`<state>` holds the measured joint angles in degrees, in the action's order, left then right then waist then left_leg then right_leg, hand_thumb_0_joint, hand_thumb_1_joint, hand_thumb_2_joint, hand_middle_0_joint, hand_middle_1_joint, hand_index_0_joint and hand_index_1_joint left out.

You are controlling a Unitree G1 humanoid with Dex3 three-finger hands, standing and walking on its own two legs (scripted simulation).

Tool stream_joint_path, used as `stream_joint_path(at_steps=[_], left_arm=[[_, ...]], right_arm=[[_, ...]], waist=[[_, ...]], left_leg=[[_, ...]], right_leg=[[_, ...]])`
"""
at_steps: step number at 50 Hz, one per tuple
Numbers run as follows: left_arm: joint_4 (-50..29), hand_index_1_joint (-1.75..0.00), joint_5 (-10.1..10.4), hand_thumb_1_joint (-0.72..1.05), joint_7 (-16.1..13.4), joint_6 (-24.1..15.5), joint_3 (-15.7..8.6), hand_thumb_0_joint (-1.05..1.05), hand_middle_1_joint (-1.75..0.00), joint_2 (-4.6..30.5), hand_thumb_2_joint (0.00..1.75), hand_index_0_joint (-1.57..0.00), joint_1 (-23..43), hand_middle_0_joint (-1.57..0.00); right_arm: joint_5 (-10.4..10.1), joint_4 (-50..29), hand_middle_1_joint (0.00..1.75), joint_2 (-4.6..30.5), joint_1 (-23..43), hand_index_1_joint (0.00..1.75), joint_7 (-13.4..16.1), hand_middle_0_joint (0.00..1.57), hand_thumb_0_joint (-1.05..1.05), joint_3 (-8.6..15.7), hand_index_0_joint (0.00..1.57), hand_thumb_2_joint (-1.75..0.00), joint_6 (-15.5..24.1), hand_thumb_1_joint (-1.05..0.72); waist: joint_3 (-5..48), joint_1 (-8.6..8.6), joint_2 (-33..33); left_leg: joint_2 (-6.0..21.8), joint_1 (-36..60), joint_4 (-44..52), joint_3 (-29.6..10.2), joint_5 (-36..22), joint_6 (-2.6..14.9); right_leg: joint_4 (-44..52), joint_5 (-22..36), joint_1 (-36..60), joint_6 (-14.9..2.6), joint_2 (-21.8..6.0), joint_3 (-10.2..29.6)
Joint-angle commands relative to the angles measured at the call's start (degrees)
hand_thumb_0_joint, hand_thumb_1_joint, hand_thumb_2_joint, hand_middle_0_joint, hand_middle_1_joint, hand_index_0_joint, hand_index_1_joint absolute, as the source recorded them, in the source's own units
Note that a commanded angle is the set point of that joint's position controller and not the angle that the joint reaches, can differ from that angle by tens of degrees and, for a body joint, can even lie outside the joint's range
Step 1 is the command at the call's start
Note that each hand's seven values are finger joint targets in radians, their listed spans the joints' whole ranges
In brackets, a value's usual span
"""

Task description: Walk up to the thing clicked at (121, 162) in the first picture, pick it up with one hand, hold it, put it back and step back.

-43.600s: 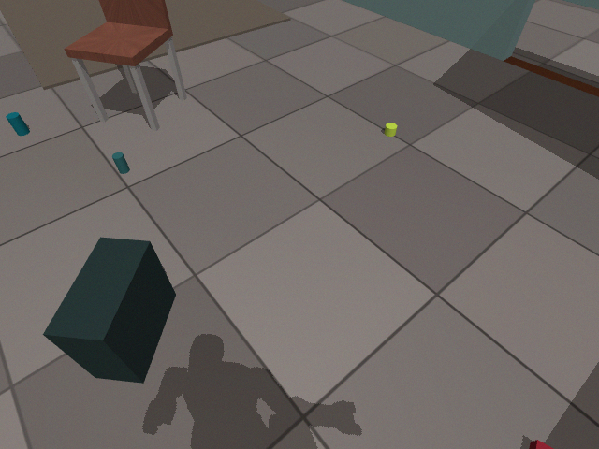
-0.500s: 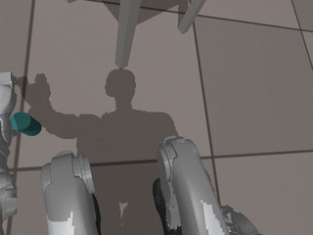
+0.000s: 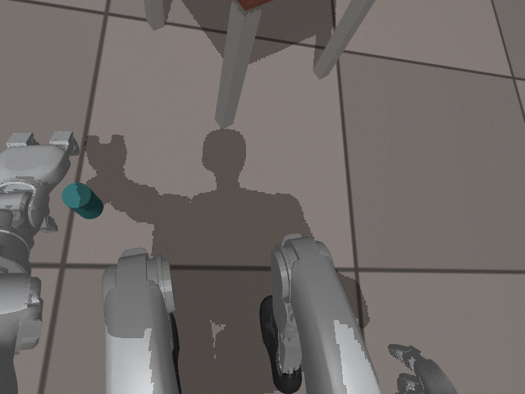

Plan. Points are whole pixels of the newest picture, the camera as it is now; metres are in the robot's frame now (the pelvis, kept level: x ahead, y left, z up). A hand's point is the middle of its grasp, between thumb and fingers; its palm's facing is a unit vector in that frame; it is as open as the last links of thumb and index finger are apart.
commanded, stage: withdraw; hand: left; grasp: from above
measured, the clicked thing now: (84, 201) +0.47 +0.30 -0.33
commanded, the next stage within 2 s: home in 0.12 s
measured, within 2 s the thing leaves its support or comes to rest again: neither
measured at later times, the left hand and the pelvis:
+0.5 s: hand (31, 175) +0.45 +0.31 -0.11, palm faces -0.38 -0.15 -0.91, open 12.6 cm; pelvis +0.01 +0.01 +0.01, yaw +0 degrees
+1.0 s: hand out of the picture +0.28 +0.25 +0.10, palm faces -0.11 -0.82 -0.55, open 7.5 cm; pelvis +0.03 +0.00 +0.20, yaw +5 degrees
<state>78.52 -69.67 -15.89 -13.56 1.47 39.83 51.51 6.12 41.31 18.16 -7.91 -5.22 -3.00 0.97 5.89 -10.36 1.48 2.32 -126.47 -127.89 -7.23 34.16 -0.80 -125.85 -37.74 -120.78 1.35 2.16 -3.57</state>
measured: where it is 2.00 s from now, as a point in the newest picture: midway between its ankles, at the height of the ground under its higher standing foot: (226, 369)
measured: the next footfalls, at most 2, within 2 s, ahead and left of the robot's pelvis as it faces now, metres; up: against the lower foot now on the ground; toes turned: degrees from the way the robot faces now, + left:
none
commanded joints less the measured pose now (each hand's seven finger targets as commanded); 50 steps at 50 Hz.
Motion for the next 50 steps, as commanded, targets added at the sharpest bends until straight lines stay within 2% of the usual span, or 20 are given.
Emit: stream_joint_path(at_steps=[1, 3, 7, 10, 11, 12, 13, 14, 16, 18, 20, 22, 24, 28, 31, 34, 36, 39, 42, 50], left_arm=[[-2.5, -1.00, -1.5, -0.52, -6.8, -0.7, -2.9, 0.00, -1.01, 14.2, 0.99, -0.08, 24.5, -0.08], [-0.9, -1.00, -2.5, -0.51, -8.6, -0.5, -5.5, 0.00, -1.01, 17.9, 0.98, -0.09, 24.9, -0.08], [-1.7, -0.98, -3.0, -0.50, -10.7, 1.1, -8.1, 0.00, -1.00, 20.6, 0.97, -0.09, 24.7, -0.08], [-8.9, -0.89, -2.2, -0.42, -10.4, 2.1, -10.9, 0.00, -0.90, 23.5, 0.94, -0.18, 23.6, -0.18], [-8.8, -0.95, -1.5, -0.46, -9.8, 2.8, -11.0, 0.00, -0.97, 23.1, 0.93, -0.13, 20.8, -0.12], [-11.6, -0.87, -0.9, -0.38, -9.3, 3.4, -11.1, 0.00, -0.89, 22.7, 0.91, -0.21, 21.1, -0.20], [-11.7, -0.94, 0.0, -0.45, -8.6, 3.9, -11.0, 0.00, -0.95, 22.0, 0.93, -0.13, 19.3, -0.12], [-11.9, -0.86, 0.7, -0.37, -7.6, 4.4, -9.7, 0.00, -0.87, 20.4, 0.86, -0.21, 19.1, -0.20], [-16.6, -0.70, 3.0, -0.26, -5.5, 5.0, -9.4, 0.00, -0.71, 18.8, 0.89, -0.22, 17.5, -0.24], [-19.8, -0.61, 5.6, -0.17, -3.2, 5.7, -9.9, 0.00, -0.59, 18.3, 0.84, -0.21, 13.8, -0.23], [-22.5, -0.53, 8.5, -0.01, -0.3, 6.6, -8.9, 0.00, -0.51, 15.2, 0.81, -0.20, 8.3, -0.21], [-27.2, -0.43, 12.5, 0.15, 2.7, 7.4, -7.8, 0.00, -0.42, 11.1, 0.75, -0.18, 2.1, -0.19], [-34.2, -0.37, 16.8, 0.31, 5.1, 8.2, -8.9, 0.00, -0.36, 10.8, 0.77, -0.18, -2.4, -0.19], [-43.4, -0.28, 25.8, 0.63, 9.2, 10.8, -7.0, 0.00, -0.28, 5.2, 0.82, -0.19, -12.0, -0.19], [-51.2, -0.30, 30.9, 0.87, 10.6, 12.4, -8.6, 0.00, -0.30, 4.4, 0.90, -0.20, -17.9, -0.20], [-56.6, -0.30, 34.8, 0.90, 11.4, 13.8, -7.0, 0.00, -0.30, 0.3, 0.90, -0.20, -22.6, -0.20], [-62.0, -0.30, 37.4, 0.90, 11.1, 14.8, -8.8, 0.00, -0.30, 0.5, 0.90, -0.20, -24.1, -0.20], [-65.9, -0.30, 41.5, 0.90, 11.6, 17.1, -7.1, 0.00, -0.30, -3.6, 0.90, -0.20, -30.0, -0.20], [-70.8, -0.30, 46.0, 0.89, 11.6, 19.7, -7.3, 0.00, -0.30, -5.5, 0.89, -0.20, -36.3, -0.20], [-80.4, -0.30, 59.1, 0.90, 11.1, 26.1, -6.3, 0.00, -0.30, -11.0, 0.90, -0.20, -49.8, -0.20]], right_arm=[[1.5, 0.0, 0.30, 10.7, -8.9, 0.30, 0.4, 0.20, 0.00, 2.2, 0.20, -0.90, 1.4, -0.90], [2.2, 0.5, 0.30, 11.1, -9.2, 0.30, 0.4, 0.20, 0.00, 2.2, 0.20, -0.90, 1.9, -0.90], [3.2, 0.4, 0.30, 11.2, -9.9, 0.30, 0.1, 0.20, 0.00, 2.3, 0.20, -0.89, 2.6, -0.89], [3.0, -0.3, 0.30, 11.5, -10.9, 0.30, -0.1, 0.20, 0.00, 3.1, 0.20, -0.89, 2.5, -0.88], [2.7, -0.7, 0.30, 11.2, -11.4, 0.30, -0.3, 0.20, 0.00, 3.7, 0.20, -0.89, 2.6, -0.90], [2.3, -0.6, 0.30, 11.0, -11.6, 0.30, -0.2, 0.20, 0.00, 4.1, 0.20, -0.89, 2.3, -0.88], [1.8, -0.7, 0.30, 11.0, -12.3, 0.30, -0.3, 0.20, 0.00, 4.5, 0.20, -0.89, 2.2, -0.90], [1.4, -0.5, 0.30, 10.5, -12.7, 0.30, -0.3, 0.20, 0.00, 4.9, 0.20, -0.89, 1.9, -0.88], [0.6, -0.5, 0.30, 10.1, -14.2, 0.30, -0.4, 0.20, 0.00, 5.8, 0.20, -0.89, 1.7, -0.88], [-0.5, -0.7, 0.30, 9.9, -14.6, 0.30, -0.4, 0.20, 0.00, 6.8, 0.20, -0.90, 1.2, -0.89], [-1.7, -1.9, 0.30, 9.5, -14.6, 0.30, -0.4, 0.20, 0.00, 7.6, 0.20, -0.90, 0.7, -0.89], [-3.0, -3.1, 0.30, 9.2, -14.2, 0.30, -0.3, 0.20, 0.00, 8.5, 0.20, -0.90, 0.2, -0.89], [-4.2, -4.6, 0.30, 8.8, -12.9, 0.30, -0.1, 0.20, 0.00, 8.7, 0.20, -0.90, -0.2, -0.90], [-5.8, -6.7, 0.30, 7.5, -8.9, 0.30, 0.9, 0.20, 0.00, 8.5, 0.20, -0.90, -0.5, -0.90], [-6.5, -8.2, 0.30, 7.0, -6.5, 0.30, 1.8, 0.20, 0.00, 8.5, 0.20, -0.90, -0.4, -0.90], [-7.0, -9.5, 0.30, 6.5, -4.3, 0.30, 2.9, 0.20, 0.00, 8.2, 0.20, -0.90, 0.1, -0.90], [-7.4, -10.1, 0.30, 6.4, -3.6, 0.30, 3.7, 0.20, 0.00, 8.1, 0.20, -0.90, 0.6, -0.90], [-7.7, -11.5, 0.30, 6.2, -1.2, 0.30, 4.9, 0.20, 0.00, 8.0, 0.20, -0.90, 1.9, -0.90], [-8.1, -12.9, 0.30, 5.7, 0.3, 0.30, 6.1, 0.20, 0.00, 7.6, 0.20, -0.90, 3.3, -0.90], [-8.8, -16.1, 0.30, 3.8, 1.6, 0.30, 9.1, 0.20, 0.00, 5.7, 0.20, -0.90, 6.2, -0.90]], waist=[[31.1, -2.57, -15.6], [33.3, -1.52, -17.5], [36.2, -1.55, -22.2], [44.4, 0.49, -25.2], [44.8, 1.01, -24.1], [46.3, 1.41, -23.7], [45.8, 1.23, -22.8], [44.9, 0.60, -20.7], [46.3, 1.08, -19.6], [46.8, 2.67, -16.7], [45.8, 3.19, -15.1], [43.7, 3.84, -13.6], [43.6, 5.17, -11.5], [38.3, 5.61, -8.0], [37.3, 7.23, -8.8], [34.5, 6.67, -9.4], [35.2, 7.18, -10.5], [32.7, 6.87, -11.7], [31.2, 7.52, -10.8], [25.0, 6.05, -8.4]], left_leg=[[-1.8, 25.3, 9.6, 4.3, -0.3, 1.64], [-1.8, 27.2, 9.1, 3.9, -0.1, 1.31], [-1.8, 28.9, 8.5, 4.4, -0.4, 1.00], [-1.9, 31.5, 8.3, 5.0, -3.0, 1.13], [-1.7, 31.6, 8.5, 5.1, -3.0, 1.27], [-1.7, 32.1, 8.9, 5.3, -3.6, 1.39], [-1.8, 31.3, 9.1, 5.4, -3.4, 1.63], [-1.5, 29.9, 9.0, 5.2, -3.1, 1.85], [-1.7, 30.7, 9.7, 5.5, -4.5, 2.07], [-1.8, 31.5, 11.2, 5.6, -5.3, 2.44], [-1.8, 32.7, 13.6, 5.1, -5.4, 2.48], [-1.5, 34.5, 16.8, 4.0, -4.5, 2.40], [-1.5, 35.1, 19.3, 3.7, -4.1, 2.60], [-1.1, 37.4, 24.2, 3.4, -3.2, 2.79], [-0.8, 41.4, 28.2, 3.5, -3.0, 2.64], [-0.5, 45.5, 32.2, 3.4, -2.9, 2.41], [-0.5, 49.4, 35.7, 3.0, -2.4, 2.12], [-0.3, 54.7, 40.5, 2.5, -0.5, 1.72], [-0.5, 58.2, 45.0, 1.9, 1.2, 1.57], [-1.0, 68.0, 55.5, 2.2, 0.5, 1.68]], right_leg=[[11.7, 4.4, 9.4, -3.86, 1.4, -3.9], [10.2, 3.6, 8.8, -4.05, 1.2, -4.3], [8.5, 4.4, 8.5, -3.98, 0.9, -4.9], [8.2, 6.9, 11.3, -4.03, 0.7, -4.8], [8.9, 6.7, 12.4, -4.10, 1.0, -4.5], [9.6, 7.5, 13.0, -4.03, 1.0, -4.5], [10.0, 7.6, 13.5, -3.90, 0.9, -4.6], [10.6, 7.5, 14.0, -3.86, 1.3, -4.2], [12.2, 9.0, 16.7, -3.56, 1.1, -4.0], [14.2, 9.5, 19.0, -3.35, 1.2, -3.6], [16.0, 9.4, 21.0, -3.29, 1.1, -3.4], [17.9, 9.0, 21.4, -3.28, 0.9, -3.5], [20.5, 8.6, 24.2, -3.18, 1.0, -3.0], [25.6, 8.5, 28.1, -2.95, 1.0, -2.2], [28.9, 8.2, 31.8, -3.12, 0.7, -1.3], [32.3, 8.3, 33.5, -3.14, 0.4, -0.8], [34.5, 7.8, 36.4, -3.11, 0.0, -0.4], [38.3, 6.5, 38.5, -2.99, -0.3, -0.1], [42.3, 5.3, 42.6, -2.86, -0.4, 0.3], [54.6, 5.8, 55.0, -2.48, -0.6, 1.4]])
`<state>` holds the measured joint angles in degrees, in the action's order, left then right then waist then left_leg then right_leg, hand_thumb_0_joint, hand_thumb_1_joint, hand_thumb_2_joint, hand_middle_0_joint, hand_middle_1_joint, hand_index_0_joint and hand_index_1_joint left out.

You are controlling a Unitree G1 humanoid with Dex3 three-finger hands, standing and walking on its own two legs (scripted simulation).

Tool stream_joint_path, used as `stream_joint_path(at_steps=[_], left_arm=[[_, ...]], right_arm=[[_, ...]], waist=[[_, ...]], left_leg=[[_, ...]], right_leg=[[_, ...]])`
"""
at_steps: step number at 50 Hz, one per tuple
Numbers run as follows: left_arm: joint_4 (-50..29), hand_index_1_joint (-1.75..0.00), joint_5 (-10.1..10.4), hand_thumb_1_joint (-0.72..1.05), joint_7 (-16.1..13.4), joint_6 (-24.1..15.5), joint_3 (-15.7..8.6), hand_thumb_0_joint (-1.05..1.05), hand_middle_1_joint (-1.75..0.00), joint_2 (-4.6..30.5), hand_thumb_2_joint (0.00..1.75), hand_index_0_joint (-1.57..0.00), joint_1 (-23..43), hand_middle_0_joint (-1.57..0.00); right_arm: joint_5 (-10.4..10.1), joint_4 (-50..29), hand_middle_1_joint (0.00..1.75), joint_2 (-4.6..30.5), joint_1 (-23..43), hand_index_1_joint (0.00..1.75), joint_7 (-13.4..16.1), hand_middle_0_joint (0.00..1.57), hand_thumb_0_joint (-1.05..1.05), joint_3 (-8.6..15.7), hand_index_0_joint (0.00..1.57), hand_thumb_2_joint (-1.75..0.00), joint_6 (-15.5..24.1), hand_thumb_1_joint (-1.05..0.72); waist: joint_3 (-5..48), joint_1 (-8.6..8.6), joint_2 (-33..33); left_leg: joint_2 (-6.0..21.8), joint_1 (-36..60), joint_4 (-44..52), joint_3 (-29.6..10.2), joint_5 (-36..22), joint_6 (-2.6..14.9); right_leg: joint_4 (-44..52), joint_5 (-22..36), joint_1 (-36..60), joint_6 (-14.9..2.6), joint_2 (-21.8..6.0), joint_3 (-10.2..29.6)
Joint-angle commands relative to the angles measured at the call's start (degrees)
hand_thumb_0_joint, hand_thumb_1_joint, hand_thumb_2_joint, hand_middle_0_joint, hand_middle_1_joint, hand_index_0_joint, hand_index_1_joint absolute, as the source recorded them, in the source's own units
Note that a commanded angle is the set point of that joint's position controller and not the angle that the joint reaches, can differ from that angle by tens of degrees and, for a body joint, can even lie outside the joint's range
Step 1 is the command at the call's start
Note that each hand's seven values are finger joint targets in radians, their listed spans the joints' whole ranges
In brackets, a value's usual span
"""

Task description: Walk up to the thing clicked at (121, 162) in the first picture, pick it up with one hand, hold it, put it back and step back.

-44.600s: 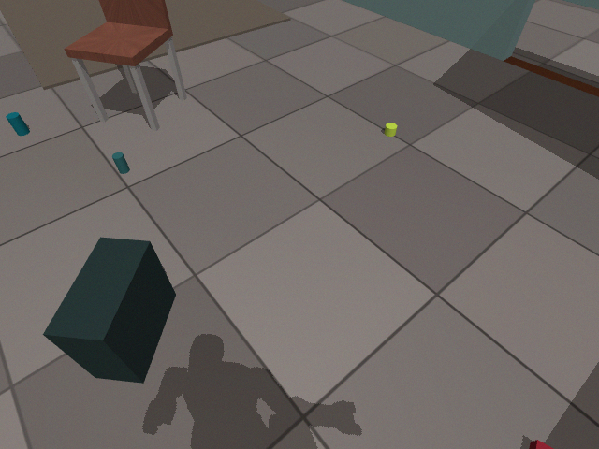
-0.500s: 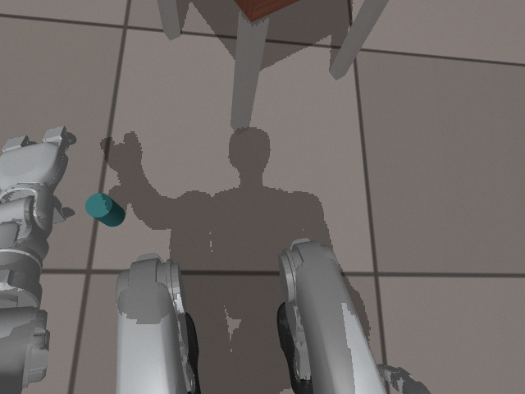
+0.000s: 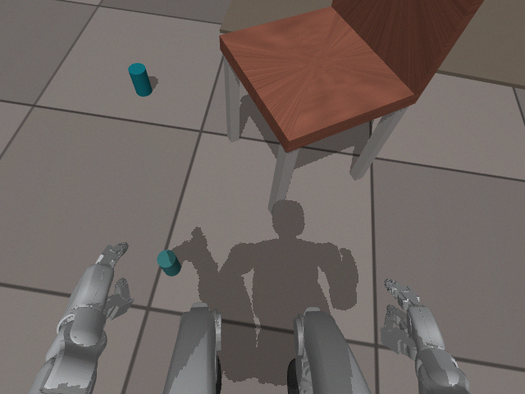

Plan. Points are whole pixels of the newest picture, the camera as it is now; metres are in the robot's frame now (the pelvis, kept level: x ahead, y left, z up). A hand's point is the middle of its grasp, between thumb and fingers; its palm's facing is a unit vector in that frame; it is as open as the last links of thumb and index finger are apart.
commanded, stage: home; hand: left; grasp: from above
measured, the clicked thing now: (169, 263) +0.46 +0.26 -0.52
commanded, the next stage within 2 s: none
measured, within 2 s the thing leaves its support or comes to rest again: neither
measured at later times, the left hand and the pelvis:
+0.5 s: hand (96, 317) +0.22 +0.19 +0.09, palm faces +0.11 -0.97 -0.22, open 7.4 cm; pelvis +0.06 +0.00 +0.14, yaw +3 degrees
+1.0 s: hand (97, 328) +0.21 +0.18 +0.09, palm faces +0.11 -0.97 -0.21, open 7.4 cm; pelvis +0.06 +0.00 +0.14, yaw +3 degrees
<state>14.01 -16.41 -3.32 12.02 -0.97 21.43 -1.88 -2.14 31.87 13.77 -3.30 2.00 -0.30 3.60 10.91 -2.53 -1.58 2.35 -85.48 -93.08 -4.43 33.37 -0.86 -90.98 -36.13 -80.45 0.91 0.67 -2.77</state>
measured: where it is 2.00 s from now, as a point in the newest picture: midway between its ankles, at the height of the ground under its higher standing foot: outside the picture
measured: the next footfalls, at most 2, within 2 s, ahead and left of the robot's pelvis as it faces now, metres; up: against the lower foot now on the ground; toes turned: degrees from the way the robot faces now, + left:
none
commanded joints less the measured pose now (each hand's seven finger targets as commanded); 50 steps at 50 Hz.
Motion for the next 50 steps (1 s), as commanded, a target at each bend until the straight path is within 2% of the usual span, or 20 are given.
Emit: stream_joint_path(at_steps=[1, 3, 7, 9, 11, 13, 16, 19, 21, 26, 27, 30, 35, 38, 40, 41, 42, 45, 50], left_arm=[[-15.7, -0.30, 7.2, 0.90, -1.7, 1.4, -4.4, 0.00, -0.30, 7.3, 0.90, -0.20, 1.7, -0.20], [-17.5, -0.30, 9.5, 0.90, -1.8, 2.5, -3.9, 0.00, -0.30, 5.7, 0.90, -0.20, -2.0, -0.20], [-20.6, -0.30, 13.4, 0.90, -2.2, 5.3, -4.1, 0.00, -0.30, 3.0, 0.90, -0.20, -8.8, -0.20], [-22.5, -0.30, 15.2, 0.90, -2.2, 6.9, -4.8, 0.00, -0.30, 1.9, 0.90, -0.20, -11.5, -0.20], [-25.0, -0.30, 16.7, 0.90, -2.0, 8.1, -4.6, 0.00, -0.30, 0.3, 0.90, -0.20, -14.3, -0.20], [-26.9, -0.30, 18.2, 0.90, -1.9, 9.6, -5.0, 0.00, -0.30, -0.6, 0.90, -0.20, -19.1, -0.20], [-30.5, -0.30, 19.7, 0.90, -1.5, 11.1, -5.1, 0.00, -0.30, -1.9, 0.90, -0.20, -22.0, -0.20], [-32.0, -0.30, 20.2, 0.90, -0.8, 12.1, -4.6, 0.00, -0.30, -3.1, 0.90, -0.20, -25.6, -0.20], [-32.1, -0.30, 20.2, 0.90, -0.3, 12.5, -4.5, 0.00, -0.30, -3.6, 0.90, -0.20, -26.9, -0.20], [-33.4, -0.30, 19.8, 0.90, 1.1, 12.6, -3.9, 0.00, -0.30, -3.6, 0.90, -0.20, -27.3, -0.20], [-32.4, -0.30, 19.6, 0.90, 1.2, 12.6, -3.8, 0.00, -0.30, -3.5, 0.90, -0.20, -27.0, -0.20], [-32.2, -0.30, 19.4, 0.89, 1.8, 12.1, -4.0, 0.00, -0.30, -3.3, 0.90, -0.20, -25.3, -0.20], [-33.4, -0.30, 19.0, 0.88, 1.9, 11.5, -4.4, 0.00, -0.30, -2.8, 0.89, -0.20, -25.3, -0.20], [-33.0, -0.30, 19.0, 0.89, 1.9, 11.3, -4.2, 0.00, -0.30, -2.8, 0.89, -0.20, -24.5, -0.20], [-32.6, -0.30, 18.8, 0.89, 1.8, 11.2, -4.3, 0.00, -0.30, -2.6, 0.89, -0.20, -24.8, -0.20], [-32.5, -0.30, 18.8, 0.90, 1.8, 11.2, -4.3, 0.00, -0.30, -2.9, 0.90, -0.20, -25.2, -0.20], [-32.6, -0.30, 18.9, 0.89, 1.7, 11.2, -4.3, 0.00, -0.30, -2.6, 0.89, -0.20, -25.1, -0.20], [-32.5, -0.30, 18.9, 0.89, 1.8, 11.3, -3.9, 0.00, -0.30, -2.8, 0.90, -0.20, -25.1, -0.20], [-32.0, -0.30, 19.1, 0.89, 1.6, 11.0, -4.4, 0.00, -0.30, -2.8, 0.90, -0.20, -25.6, -0.20]], right_arm=[[-0.6, -6.9, 0.30, 7.9, -3.2, 0.30, 2.3, 0.20, 0.00, 2.8, 0.20, -0.90, 4.0, -0.90], [-0.5, -7.4, 0.30, 7.2, -4.2, 0.30, 3.1, 0.20, 0.00, 2.3, 0.20, -0.90, 4.7, -0.90], [-0.5, -8.3, 0.30, 5.7, -6.5, 0.30, 5.2, 0.20, 0.00, 1.0, 0.20, -0.90, 5.9, -0.90], [-0.3, -8.6, 0.30, 5.6, -7.4, 0.30, 6.2, 0.20, 0.00, 0.6, 0.20, -0.90, 6.5, -0.90], [-0.2, -9.0, 0.30, 5.1, -8.4, 0.30, 7.2, 0.20, 0.00, 0.3, 0.20, -0.90, 7.1, -0.90], [-0.1, -10.0, 0.30, 4.8, -9.3, 0.30, 8.0, 0.20, 0.00, 0.1, 0.20, -0.90, 7.6, -0.90], [0.1, -10.6, 0.30, 4.5, -10.1, 0.30, 9.0, 0.20, 0.00, 0.0, 0.20, -0.90, 8.6, -0.90], [0.5, -11.2, 0.30, 4.3, -10.3, 0.30, 9.5, 0.20, 0.00, -0.1, 0.20, -0.90, 9.5, -0.90], [0.8, -11.6, 0.30, 4.5, -10.3, 0.30, 9.6, 0.20, 0.00, 0.2, 0.20, -0.90, 10.0, -0.90], [1.2, -11.9, 0.30, 5.2, -10.5, 0.30, 9.5, 0.20, 0.00, 0.8, 0.20, -0.90, 11.2, -0.90], [1.2, -11.8, 0.30, 5.4, -10.1, 0.30, 9.4, 0.20, 0.00, 0.8, 0.20, -0.90, 11.3, -0.90], [1.4, -11.6, 0.30, 5.7, -10.0, 0.30, 9.3, 0.20, 0.00, 1.1, 0.20, -0.90, 11.9, -0.90], [1.7, -11.4, 0.30, 5.8, -9.8, 0.30, 9.1, 0.20, 0.00, 1.2, 0.20, -0.90, 12.6, -0.90], [1.8, -11.1, 0.30, 5.9, -9.5, 0.30, 9.0, 0.20, 0.00, 1.1, 0.20, -0.90, 12.7, -0.90], [1.8, -10.8, 0.30, 5.8, -9.1, 0.30, 9.0, 0.20, 0.00, 1.0, 0.20, -0.90, 12.7, -0.90], [1.8, -11.0, 0.30, 5.8, -9.3, 0.30, 9.0, 0.20, 0.00, 1.0, 0.20, -0.90, 12.8, -0.90], [1.8, -10.8, 0.30, 5.7, -9.0, 0.30, 9.1, 0.20, 0.00, 0.9, 0.20, -0.90, 12.7, -0.90], [1.9, -10.7, 0.30, 5.8, -9.1, 0.30, 9.0, 0.20, 0.00, 1.0, 0.20, -0.90, 12.8, -0.90], [1.8, -10.7, 0.30, 5.7, -8.7, 0.30, 9.2, 0.20, 0.00, 0.9, 0.20, -0.90, 12.9, -0.90]], waist=[[19.2, -1.37, -5.1], [18.6, -1.93, -4.9], [16.3, -1.75, -3.3], [14.5, -1.48, -3.9], [14.0, -1.62, -3.9], [12.2, -1.00, -2.8], [10.2, -0.81, -2.8], [7.2, -0.50, -2.4], [5.1, -0.37, -1.1], [2.7, -0.40, -1.2], [0.7, -0.24, -0.3], [0.6, -0.39, 0.4], [2.9, -0.07, -1.8], [2.9, -0.26, -1.8], [2.1, 0.22, -1.6], [3.0, -0.11, -1.3], [2.2, 0.44, -1.2], [3.1, -0.03, -1.8], [2.9, 0.43, 0.3]], left_leg=[[-0.9, 28.6, 22.0, -0.8, 0.5, 1.59], [-0.9, 32.0, 24.7, -1.2, -2.0, 1.42], [-1.6, 36.2, 28.5, 0.8, -9.7, 1.65], [-1.5, 39.5, 31.7, 0.7, -10.5, 1.53], [-1.6, 42.5, 33.8, 0.9, -13.6, 1.40], [-1.9, 44.5, 35.7, 1.7, -16.3, 1.52], [-2.0, 47.5, 38.5, 2.1, -19.0, 1.52], [-1.9, 49.2, 40.5, 2.0, -20.2, 1.47], [-1.9, 49.3, 42.1, 1.8, -18.9, 1.52], [-2.2, 50.5, 43.9, 2.4, -17.6, 1.58], [-2.1, 50.4, 44.1, 2.6, -16.6, 1.62], [-2.2, 50.4, 44.2, 2.6, -15.5, 1.74], [-2.3, 52.3, 43.8, 2.6, -18.2, 1.45], [-2.3, 52.4, 44.0, 2.6, -17.6, 1.49], [-2.3, 52.1, 44.2, 2.6, -16.8, 1.48], [-2.3, 52.6, 44.2, 2.5, -17.1, 1.48], [-2.4, 52.0, 44.1, 2.7, -17.2, 1.55], [-2.3, 52.7, 44.3, 2.5, -17.2, 1.47], [-2.4, 51.8, 43.7, 2.8, -17.3, 1.71]], right_leg=[[21.0, 4.8, 15.9, -1.96, 0.9, 0.6], [23.2, 6.8, 19.0, -1.92, 0.9, 0.3], [29.5, 13.0, 28.1, -1.78, 0.9, 0.5], [32.4, 13.7, 31.3, -1.77, 0.8, 0.6], [34.7, 16.3, 34.7, -1.72, 0.9, 0.3], [37.8, 19.0, 38.6, -1.44, 1.0, -0.1], [40.7, 21.6, 41.8, -1.31, 0.9, -0.4], [42.6, 22.5, 43.1, -1.23, 1.1, -1.1], [43.8, 20.8, 43.7, -1.25, 1.2, -1.5], [45.3, 19.4, 44.2, -0.96, 1.1, -1.8], [45.9, 18.4, 43.6, -0.85, 1.0, -1.9], [46.2, 17.5, 43.6, -0.69, 0.8, -1.6], [45.5, 20.1, 45.0, -0.70, 0.7, -1.4], [45.5, 19.7, 44.9, -0.73, 0.6, -1.2], [45.8, 18.9, 45.0, -0.71, 0.6, -1.3], [45.6, 19.1, 45.2, -0.78, 0.7, -1.2], [46.1, 19.3, 45.3, -0.62, 0.5, -1.2], [45.7, 19.2, 45.1, -0.75, 0.7, -1.1], [46.3, 19.6, 45.9, -0.45, 0.5, -0.9]])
